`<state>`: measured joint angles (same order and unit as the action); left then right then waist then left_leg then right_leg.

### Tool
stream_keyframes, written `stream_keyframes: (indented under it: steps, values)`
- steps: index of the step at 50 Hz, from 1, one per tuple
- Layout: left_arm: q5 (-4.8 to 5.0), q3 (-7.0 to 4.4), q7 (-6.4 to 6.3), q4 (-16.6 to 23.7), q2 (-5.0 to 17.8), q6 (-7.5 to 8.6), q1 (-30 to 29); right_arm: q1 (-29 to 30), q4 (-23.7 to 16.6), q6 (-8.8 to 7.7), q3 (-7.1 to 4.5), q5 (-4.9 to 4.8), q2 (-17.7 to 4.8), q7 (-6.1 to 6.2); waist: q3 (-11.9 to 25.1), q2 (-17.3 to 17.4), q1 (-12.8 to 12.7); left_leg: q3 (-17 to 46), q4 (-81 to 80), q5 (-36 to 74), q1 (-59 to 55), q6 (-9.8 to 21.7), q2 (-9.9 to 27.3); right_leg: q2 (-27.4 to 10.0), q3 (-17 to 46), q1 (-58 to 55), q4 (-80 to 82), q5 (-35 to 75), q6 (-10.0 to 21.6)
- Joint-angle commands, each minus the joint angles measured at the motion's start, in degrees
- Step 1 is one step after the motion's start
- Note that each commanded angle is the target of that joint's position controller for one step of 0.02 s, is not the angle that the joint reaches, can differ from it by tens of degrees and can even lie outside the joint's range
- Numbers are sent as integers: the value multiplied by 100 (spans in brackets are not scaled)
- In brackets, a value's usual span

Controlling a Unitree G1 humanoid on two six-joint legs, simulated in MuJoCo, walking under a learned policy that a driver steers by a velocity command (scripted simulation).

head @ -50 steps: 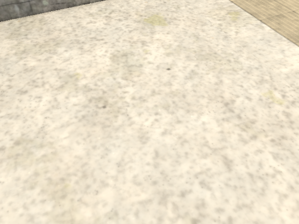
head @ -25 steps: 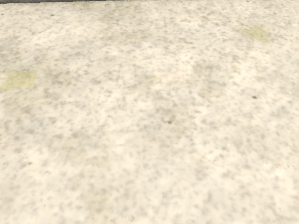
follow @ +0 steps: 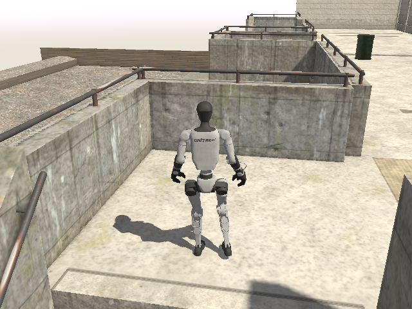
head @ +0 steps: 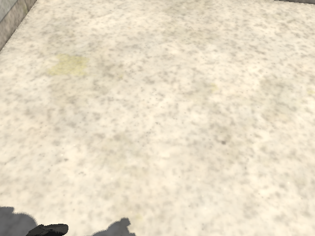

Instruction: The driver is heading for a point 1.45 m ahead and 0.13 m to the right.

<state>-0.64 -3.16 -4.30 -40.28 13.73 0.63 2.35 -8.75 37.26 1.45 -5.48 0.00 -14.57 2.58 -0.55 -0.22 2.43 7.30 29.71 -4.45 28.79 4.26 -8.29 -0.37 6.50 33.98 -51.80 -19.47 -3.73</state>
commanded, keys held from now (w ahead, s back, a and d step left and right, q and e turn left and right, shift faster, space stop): q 0.06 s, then no key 0.94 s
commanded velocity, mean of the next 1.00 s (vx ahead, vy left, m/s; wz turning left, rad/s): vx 0.01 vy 0.00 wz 0.17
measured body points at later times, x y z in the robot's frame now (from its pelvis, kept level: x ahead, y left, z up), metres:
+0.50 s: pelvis +0.00 -0.01 +0.01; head +0.00 -0.01 +0.46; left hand +0.09 +0.25 -0.11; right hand +0.20 -0.23 -0.08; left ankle -0.02 +0.10 -0.73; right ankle +0.05 -0.15 -0.72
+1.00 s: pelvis +0.00 +0.00 +0.00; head +0.00 +0.00 +0.45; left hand +0.06 +0.26 -0.12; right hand +0.18 -0.21 -0.10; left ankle -0.02 +0.11 -0.72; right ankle +0.05 -0.15 -0.72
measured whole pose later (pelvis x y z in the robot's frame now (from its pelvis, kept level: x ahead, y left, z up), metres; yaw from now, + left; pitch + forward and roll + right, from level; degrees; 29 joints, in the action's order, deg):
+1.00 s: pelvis +0.00 +0.00 +0.00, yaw +8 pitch -1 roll +0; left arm -0.8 -2.9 -2.3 -45.2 10.9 1.3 14.1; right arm -12.7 37.9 -0.3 -2.8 0.7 -9.5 0.4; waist -0.9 0.5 -1.3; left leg 1.9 35.5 -19.8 14.7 0.9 -1.5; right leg -2.6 1.2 17.0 -33.9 -15.9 -3.1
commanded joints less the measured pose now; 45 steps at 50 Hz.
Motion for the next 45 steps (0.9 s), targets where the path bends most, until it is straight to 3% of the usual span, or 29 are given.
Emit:
stream_keyframes:
  steps: [1,3,5,6,7,8,9,10,11,12,14,16,18,19,20,21,22,23,24,25,26,27,29,36,45]
  values:
    - [43,-135,33,366,479,74,130,207,-581,-13,-238,-5,-863,30,973,891,-122,2018,-1124,-1523,-931,710,1382,158,-127,-553,500,-31,42]
    - [92,-156,87,354,487,103,248,157,-623,43,-239,-33,-834,22,882,970,-145,2163,-1057,-1619,-986,641,1319,259,-202,-921,1200,-75,161]
    - [74,-214,188,171,536,129,780,122,-652,102,-205,-79,-723,30,857,881,-372,1858,-703,-1906,-623,347,1025,167,-383,-1955,2388,460,419]
    - [-65,-303,206,157,836,109,1077,-14,-667,105,-153,-46,-515,23,912,229,-379,1377,276,-2543,92,53,656,-774,368,-2691,2697,438,781]
    - [-240,-398,221,186,1271,82,986,190,-879,25,-181,-158,-596,6,431,-1676,-297,-84,1594,-2934,1165,-283,-218,-1831,1859,-2490,3422,1179,1596]
    - [-325,-386,193,406,1119,117,721,252,-886,-118,-287,-24,-957,-68,496,-1787,-323,193,2986,-2971,1222,-513,77,-2353,2771,-2135,3627,1341,2128]
    - [-244,-311,122,573,857,110,288,93,-684,-126,-338,-47,-1092,-140,464,-1167,-154,302,3741,-2544,1094,-590,187,-2045,2120,-2025,3437,1467,1934]
    - [-125,-251,101,650,667,89,-16,-133,-467,-59,-314,-53,-985,-153,388,-784,-18,143,4072,-2271,896,-682,261,-1604,1455,-1885,3296,1575,1600]
    - [-17,-214,112,658,609,80,-72,-211,-404,-9,-258,-12,-814,-140,349,-608,-13,6,4377,-2057,828,-745,286,-1386,1140,-1841,3247,1755,1481]
    - [19,-176,123,635,577,65,-26,-204,-395,19,-182,0,-613,-142,302,-501,-28,-104,4444,-1907,720,-794,323,-1249,870,-1761,3234,2025,1478]
    - [-6,-139,159,585,514,11,129,14,-490,30,-26,-13,-335,-150,364,-598,-112,-478,3488,-1706,420,-850,531,-925,370,-1872,3192,2054,1386]
    - [-4,-147,187,482,572,-52,430,357,-611,-12,129,-5,-83,-171,524,-950,-367,-687,2081,-1965,-170,-854,724,-812,200,-2078,3074,1893,1388]
    - [7,-183,212,361,747,-82,795,352,-624,-46,119,-55,-186,-202,555,-1256,-495,-810,1053,-2233,-629,-826,711,-992,422,-2257,2967,1751,1519]
    - [49,-173,217,357,759,-91,792,158,-535,-61,86,-71,-258,-211,553,-1196,-403,-881,263,-1621,-1006,-762,674,-1012,449,-2208,2831,1766,1488]
    - [98,-140,227,309,679,-77,907,22,-458,-72,74,-51,-276,-213,489,-1106,-337,-885,-597,-972,-1433,-659,627,-946,424,-2068,2720,1813,1352]
    - [97,-109,246,236,600,-17,1130,-59,-501,-81,65,22,-409,-192,570,-948,-348,-491,-822,-411,-2034,-509,862,-906,428,-1737,2635,1657,1047]
    - [-34,-51,270,282,422,64,1190,-216,-576,-84,16,97,-755,-144,855,-126,-444,262,-569,943,-2640,-287,1582,-581,39,-1318,2023,1098,659]
    - [-77,30,294,335,146,166,1318,-17,-406,-81,37,186,-762,-182,904,1338,-779,503,-372,494,-1948,189,1902,-259,-482,-1369,2218,202,339]
    - [-146,-20,273,345,442,179,909,260,-593,-118,133,173,-278,-238,669,1056,-500,474,-566,-418,-1459,247,1682,-285,-500,-1757,2182,446,123]
    - [-129,-61,278,340,512,171,703,276,-559,-146,181,213,-145,-256,509,822,-444,330,-585,-1019,-1291,79,1492,-231,-553,-1826,2187,681,72]
    - [-120,-68,253,285,463,149,687,223,-560,-170,138,197,-303,-247,364,610,-396,204,-569,-1296,-1178,-50,1338,-180,-618,-1846,2124,717,84]
    - [-121,-70,242,298,436,123,733,212,-547,-197,119,153,-368,-236,189,645,-392,207,-591,-1419,-1039,-94,1328,-185,-585,-1822,2145,780,105]
    - [-68,-64,236,252,364,124,835,87,-516,-221,154,122,-266,-195,25,569,-405,157,-578,-1429,-912,-132,1274,-216,-536,-1841,2211,795,164]
    - [-49,-84,224,51,263,138,1011,6,-539,-242,178,97,-80,-203,60,224,-386,81,-462,-1340,-984,-113,1166,-228,-537,-1914,2227,836,133]
    - [-22,-102,194,-100,261,144,1125,-166,-430,-263,156,73,21,-215,144,113,-370,-75,-285,-910,-1106,-132,1049,-246,-507,-1967,2177,977,152]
